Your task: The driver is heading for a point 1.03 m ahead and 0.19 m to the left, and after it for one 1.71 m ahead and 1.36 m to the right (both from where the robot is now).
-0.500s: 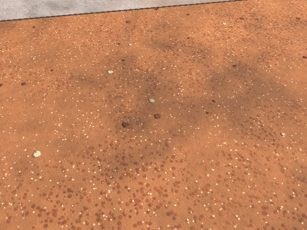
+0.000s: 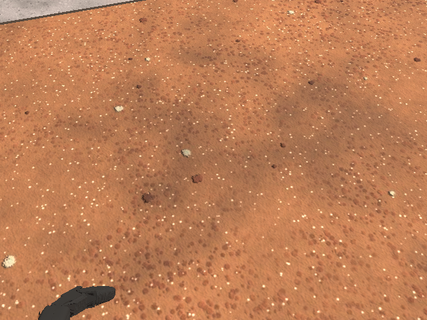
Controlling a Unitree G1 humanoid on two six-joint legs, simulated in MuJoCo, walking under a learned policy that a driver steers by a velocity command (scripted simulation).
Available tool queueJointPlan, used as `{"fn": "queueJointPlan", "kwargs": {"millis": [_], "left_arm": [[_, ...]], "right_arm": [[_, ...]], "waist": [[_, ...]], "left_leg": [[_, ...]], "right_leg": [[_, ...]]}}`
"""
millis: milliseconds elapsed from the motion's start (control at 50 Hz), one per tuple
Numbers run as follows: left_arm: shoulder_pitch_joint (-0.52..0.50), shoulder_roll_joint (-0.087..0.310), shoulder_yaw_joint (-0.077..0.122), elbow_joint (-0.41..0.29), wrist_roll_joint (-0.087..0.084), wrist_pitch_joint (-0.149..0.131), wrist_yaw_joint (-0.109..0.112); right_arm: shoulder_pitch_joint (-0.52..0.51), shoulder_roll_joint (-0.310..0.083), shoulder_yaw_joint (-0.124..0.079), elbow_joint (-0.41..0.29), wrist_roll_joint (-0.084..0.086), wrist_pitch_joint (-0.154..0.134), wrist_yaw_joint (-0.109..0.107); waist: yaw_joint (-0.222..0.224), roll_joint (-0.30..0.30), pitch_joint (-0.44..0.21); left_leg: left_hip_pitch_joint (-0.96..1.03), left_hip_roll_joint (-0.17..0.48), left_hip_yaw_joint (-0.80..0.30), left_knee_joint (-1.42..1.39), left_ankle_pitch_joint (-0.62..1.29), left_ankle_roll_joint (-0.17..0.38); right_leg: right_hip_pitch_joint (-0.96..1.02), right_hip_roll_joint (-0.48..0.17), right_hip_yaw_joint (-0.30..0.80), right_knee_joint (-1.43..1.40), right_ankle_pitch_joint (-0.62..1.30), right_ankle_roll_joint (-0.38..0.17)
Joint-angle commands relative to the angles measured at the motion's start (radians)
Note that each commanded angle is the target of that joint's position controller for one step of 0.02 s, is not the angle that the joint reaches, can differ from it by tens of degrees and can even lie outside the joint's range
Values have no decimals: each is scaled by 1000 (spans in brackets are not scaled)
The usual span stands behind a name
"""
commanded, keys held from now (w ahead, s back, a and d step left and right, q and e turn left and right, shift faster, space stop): w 0.16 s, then w+q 0.56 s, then w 0.28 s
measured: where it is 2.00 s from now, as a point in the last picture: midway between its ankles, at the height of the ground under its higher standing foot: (146, 183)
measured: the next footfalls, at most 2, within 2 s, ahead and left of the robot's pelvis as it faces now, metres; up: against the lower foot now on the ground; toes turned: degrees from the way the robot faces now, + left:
left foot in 0.56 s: +0.47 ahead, +0.15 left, +0.00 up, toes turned +13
right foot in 1.08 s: +0.82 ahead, +0.04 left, +0.00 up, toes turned +20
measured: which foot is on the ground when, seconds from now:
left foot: down 0.00-0.00, up 0.02-0.54, down 0.56-1.00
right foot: down 0.00-0.58, up 0.60-1.00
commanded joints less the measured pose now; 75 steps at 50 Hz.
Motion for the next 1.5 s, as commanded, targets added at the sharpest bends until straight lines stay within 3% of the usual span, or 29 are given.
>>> {"fn": "queueJointPlan", "kwargs": {"millis": [20,40,60,100,140,220,420,500,540,560,580,600,620,640,660,700,760,860,960,1020,1060,1080,1100,1120,1140,1180,1260,1400,1500], "left_arm": [[498,319,95,92,16,5,8],[477,214,67,91,11,4,6],[372,179,53,76,9,-1,9],[226,125,34,50,25,-11,5],[201,95,24,59,34,-17,-1],[257,146,36,95,35,-24,18],[391,177,38,150,25,1,51],[375,213,51,140,16,35,58],[345,234,56,120,18,54,69],[345,222,49,104,21,58,75],[411,142,22,62,42,37,66],[414,79,-4,40,39,-9,47],[299,170,20,14,-2,-45,32],[240,176,20,-8,-19,-61,29],[227,170,22,-3,-2,-63,36],[247,178,38,-2,25,-37,44],[247,139,34,-15,37,-7,47],[78,96,15,-61,32,-13,37],[-29,128,17,-106,19,-27,15],[11,154,25,-108,19,-35,5],[201,203,51,-56,23,-39,10],[372,254,64,-28,35,-39,15],[483,328,89,5,39,-27,13],[490,241,65,12,12,-22,7],[417,191,50,-1,6,-19,10],[297,156,34,-25,25,-9,12],[281,153,29,-10,26,-19,10],[368,198,39,38,9,0,33],[442,200,38,81,6,41,46]], "right_arm": [[107,36,31,-84,-9,-26,13],[32,-66,9,-77,21,-54,18],[-84,-134,-10,-123,46,-73,20],[-166,-134,-20,-140,29,-76,5],[-115,-88,-21,-130,17,-49,3],[-190,-74,-23,-164,14,-15,-1],[-479,-45,-8,-289,15,-25,44],[-490,-73,-16,-346,17,-25,74],[-317,-131,-51,-322,18,-20,77],[-147,-198,-87,-281,21,-17,65],[-20,-319,-124,-266,17,-7,43],[-39,-312,-111,-284,22,-12,45],[-40,-234,-88,-287,9,-16,43],[-93,-190,-78,-296,8,-22,40],[-167,-161,-68,-314,8,-24,41],[-248,-121,-54,-349,-5,-25,37],[-230,-153,-62,-351,1,-30,21],[-144,-159,-59,-316,8,-27,1],[-72,-165,-59,-274,11,-21,1],[-71,-180,-65,-265,8,-7,-7],[-104,-171,-59,-277,3,1,-7],[-111,-136,-41,-301,-9,2,-5],[34,-51,-17,-304,5,-17,1],[14,-102,-20,-293,14,-32,5],[-88,-164,-37,-315,31,-40,10],[-200,-154,-38,-343,12,-44,8],[-158,-96,-34,-337,3,-20,5],[-381,-54,-15,-399,1,-32,15],[-470,-75,-23,-440,-7,-56,38]], "waist": [[165,-267,-440],[202,-196,-400],[180,-166,-217],[113,-33,-82],[55,-67,-70],[50,-51,-2],[149,-23,60],[120,-56,36],[20,-86,-81],[-57,-54,-173],[-50,143,-304],[-5,227,-419],[-51,149,-356],[-35,97,-236],[13,4,-153],[81,19,-97],[98,37,-70],[23,67,-38],[-15,78,7],[19,98,-3],[121,90,-124],[189,25,-270],[151,-253,-401],[174,-255,-390],[176,-159,-228],[130,-36,-70],[70,-86,-53],[132,-58,-10],[140,-82,-13]], "left_leg": [[-694,-63,-23,861,59,17],[-807,-42,-159,991,-77,38],[-884,12,-134,1015,-5,57],[-796,102,-97,905,157,57],[-691,139,-104,833,204,52],[-781,164,-97,687,308,18],[-858,94,-37,274,584,33],[-817,45,37,235,382,81],[-567,-39,101,223,329,124],[-303,-54,56,183,371,166],[90,192,-363,176,329,306],[280,351,-854,-24,220,438],[257,318,-758,-59,205,375],[126,278,-599,-58,262,332],[-42,234,-485,-73,354,303],[-248,179,-386,-121,476,286],[-346,153,-289,-161,597,293],[-368,87,-172,-166,539,217],[-203,171,-246,-115,487,208],[-99,214,-275,-41,638,183],[-122,144,-219,172,907,147],[-278,82,-174,431,749,115],[-677,-85,-96,810,233,32],[-831,-81,-188,919,-98,37],[-909,-22,-183,963,-29,43],[-869,65,-115,856,120,40],[-768,117,-86,713,203,13],[-757,89,-30,302,552,-15],[-674,12,-38,138,554,6]], "right_leg": [[975,-384,689,-106,-304,-275],[928,-371,813,-237,-420,-251],[775,-339,653,-257,-373,-197],[477,-264,418,-309,-140,-157],[355,-217,316,-360,-79,-147],[298,-221,201,-436,-42,-163],[523,-233,-44,-414,91,-87],[649,-275,-88,-256,429,-54],[626,-254,-133,6,752,-20],[492,-209,-156,243,687,16],[100,-102,-165,630,230,79],[-186,80,31,866,-511,103],[-299,10,150,907,-472,70],[-324,-37,132,853,-386,47],[-272,-78,123,754,-319,48],[-132,-118,125,635,-263,66],[-110,-114,93,497,-177,115],[-47,-68,58,119,171,128],[-100,-49,74,-11,155,83],[-71,-34,66,-42,25,38],[209,2,26,-69,31,-13],[494,-135,172,-26,65,-78],[869,-350,609,-86,-119,-241],[896,-376,791,-203,-284,-242],[769,-349,656,-218,-339,-192],[499,-273,454,-272,-177,-154],[351,-212,289,-354,42,-161],[371,-153,118,-386,141,-116],[472,-174,167,-219,363,-78]]}}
